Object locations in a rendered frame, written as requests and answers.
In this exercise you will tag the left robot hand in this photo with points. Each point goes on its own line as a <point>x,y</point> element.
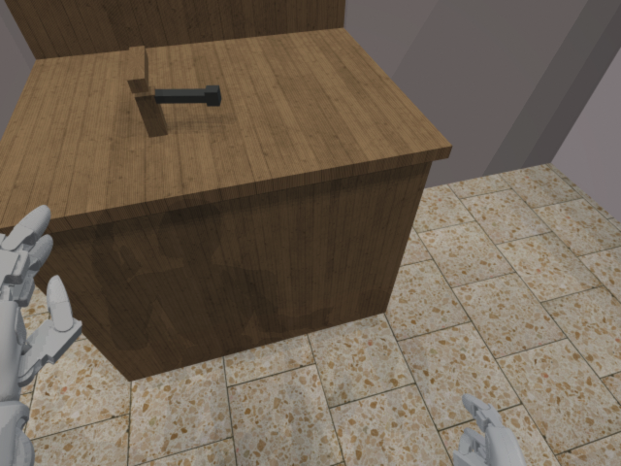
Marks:
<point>22,254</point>

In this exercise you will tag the counter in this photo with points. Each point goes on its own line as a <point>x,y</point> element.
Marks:
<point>181,232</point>

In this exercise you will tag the right robot hand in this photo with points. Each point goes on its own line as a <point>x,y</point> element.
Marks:
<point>498,448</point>

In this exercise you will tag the tap lever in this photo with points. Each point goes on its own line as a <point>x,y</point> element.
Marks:
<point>210,95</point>

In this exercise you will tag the left robot forearm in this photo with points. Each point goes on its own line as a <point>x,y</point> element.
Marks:
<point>16,449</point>

